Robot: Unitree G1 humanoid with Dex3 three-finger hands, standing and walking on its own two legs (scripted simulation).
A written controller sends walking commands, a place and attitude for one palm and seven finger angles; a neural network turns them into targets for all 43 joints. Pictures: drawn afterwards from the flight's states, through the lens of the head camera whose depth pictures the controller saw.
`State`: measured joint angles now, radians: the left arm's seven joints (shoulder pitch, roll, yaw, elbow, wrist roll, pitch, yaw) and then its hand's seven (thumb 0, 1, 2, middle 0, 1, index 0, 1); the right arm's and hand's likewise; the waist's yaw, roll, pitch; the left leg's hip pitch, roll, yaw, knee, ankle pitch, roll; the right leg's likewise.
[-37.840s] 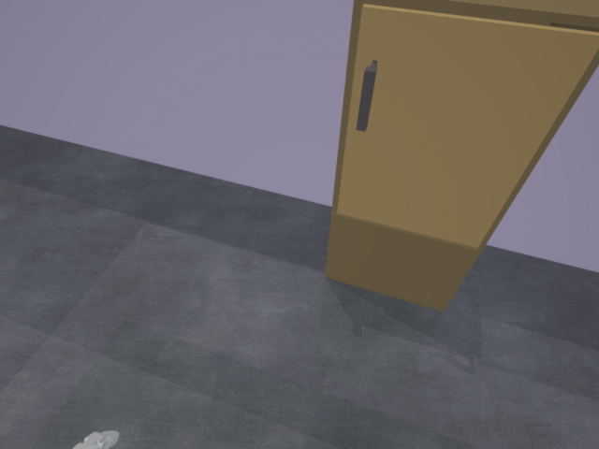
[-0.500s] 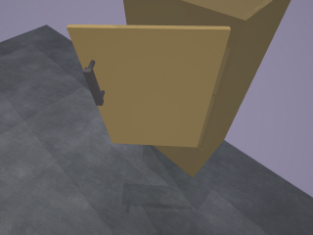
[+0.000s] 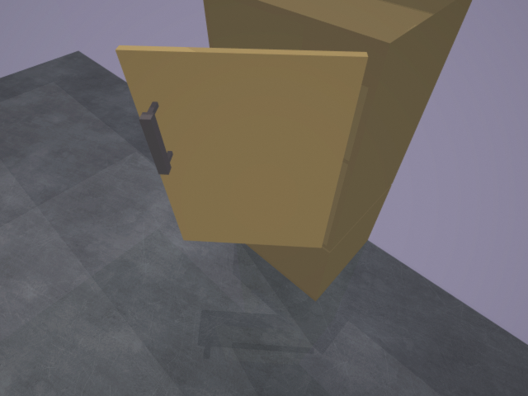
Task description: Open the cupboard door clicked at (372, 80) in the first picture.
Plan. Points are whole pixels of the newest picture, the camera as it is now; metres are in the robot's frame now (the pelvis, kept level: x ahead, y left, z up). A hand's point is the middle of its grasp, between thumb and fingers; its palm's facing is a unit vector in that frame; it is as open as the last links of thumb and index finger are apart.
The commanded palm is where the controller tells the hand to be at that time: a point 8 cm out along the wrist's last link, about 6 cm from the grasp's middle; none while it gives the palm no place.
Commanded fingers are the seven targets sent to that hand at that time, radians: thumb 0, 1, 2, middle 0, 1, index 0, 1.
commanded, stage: come to a stop and stand still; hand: left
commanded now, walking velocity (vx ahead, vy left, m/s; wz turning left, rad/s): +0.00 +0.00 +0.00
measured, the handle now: (159, 139) +0.57 +0.25 +0.06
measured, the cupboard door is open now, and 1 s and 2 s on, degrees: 39 39 39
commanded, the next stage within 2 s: look again from close up in 0.22 s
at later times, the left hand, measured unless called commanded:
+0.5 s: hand out of the picture -0.01 +0.19 -0.18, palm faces +0.01 -0.98 -0.22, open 7.4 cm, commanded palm none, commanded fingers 0.00 0.90 0.90 -0.20 -0.30 -0.20 -0.30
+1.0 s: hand out of the picture -0.01 +0.21 -0.18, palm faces +0.01 -0.98 -0.19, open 7.4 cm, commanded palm none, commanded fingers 0.00 0.90 0.90 -0.20 -0.30 -0.20 -0.30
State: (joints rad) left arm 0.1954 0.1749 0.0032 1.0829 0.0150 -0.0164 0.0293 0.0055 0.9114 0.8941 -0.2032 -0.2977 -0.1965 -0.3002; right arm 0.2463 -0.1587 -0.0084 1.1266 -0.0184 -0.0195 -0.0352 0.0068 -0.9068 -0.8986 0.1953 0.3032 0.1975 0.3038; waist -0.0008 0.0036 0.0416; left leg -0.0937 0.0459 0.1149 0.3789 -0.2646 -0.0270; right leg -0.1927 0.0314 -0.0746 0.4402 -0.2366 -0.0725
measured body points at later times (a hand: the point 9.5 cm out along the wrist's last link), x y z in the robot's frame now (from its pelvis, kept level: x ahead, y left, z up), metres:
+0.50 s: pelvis -0.02 +0.02 -0.01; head -0.01 +0.01 +0.44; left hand -0.01 +0.25 -0.16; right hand -0.01 -0.21 -0.17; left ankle -0.04 +0.14 -0.74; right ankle +0.00 -0.07 -0.74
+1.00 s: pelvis -0.01 +0.05 +0.00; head +0.01 +0.04 +0.45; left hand -0.01 +0.27 -0.16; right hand -0.01 -0.17 -0.16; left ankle -0.04 +0.14 -0.74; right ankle +0.00 -0.07 -0.74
